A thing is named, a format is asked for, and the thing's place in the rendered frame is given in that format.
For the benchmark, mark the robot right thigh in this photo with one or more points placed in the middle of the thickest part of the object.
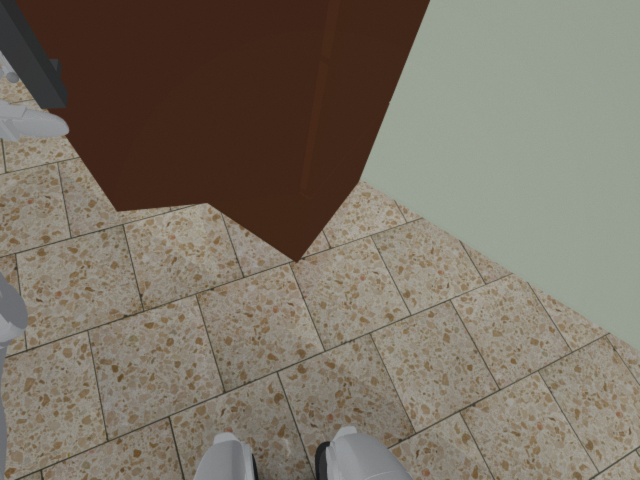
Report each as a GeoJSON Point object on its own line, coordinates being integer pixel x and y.
{"type": "Point", "coordinates": [359, 456]}

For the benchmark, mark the robot left hand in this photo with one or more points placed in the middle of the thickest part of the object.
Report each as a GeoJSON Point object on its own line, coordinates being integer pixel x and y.
{"type": "Point", "coordinates": [18, 120]}

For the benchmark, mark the cupboard door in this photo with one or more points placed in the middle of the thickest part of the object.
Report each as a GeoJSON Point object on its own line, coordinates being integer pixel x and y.
{"type": "Point", "coordinates": [182, 102]}

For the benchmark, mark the handle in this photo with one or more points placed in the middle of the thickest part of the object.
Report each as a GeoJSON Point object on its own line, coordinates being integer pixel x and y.
{"type": "Point", "coordinates": [19, 45]}

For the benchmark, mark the robot left shin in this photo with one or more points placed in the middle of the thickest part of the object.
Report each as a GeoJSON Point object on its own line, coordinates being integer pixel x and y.
{"type": "Point", "coordinates": [225, 436]}

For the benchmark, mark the left robot upper arm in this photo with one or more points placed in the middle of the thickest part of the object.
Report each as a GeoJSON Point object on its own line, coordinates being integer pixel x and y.
{"type": "Point", "coordinates": [13, 322]}

